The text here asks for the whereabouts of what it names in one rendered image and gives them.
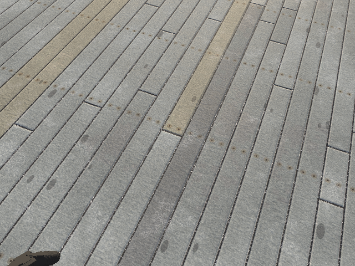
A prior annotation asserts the robot left hand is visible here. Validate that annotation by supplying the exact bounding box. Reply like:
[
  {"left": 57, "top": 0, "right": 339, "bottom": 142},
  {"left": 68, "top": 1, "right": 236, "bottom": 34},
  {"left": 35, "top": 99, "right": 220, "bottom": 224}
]
[{"left": 7, "top": 251, "right": 60, "bottom": 266}]

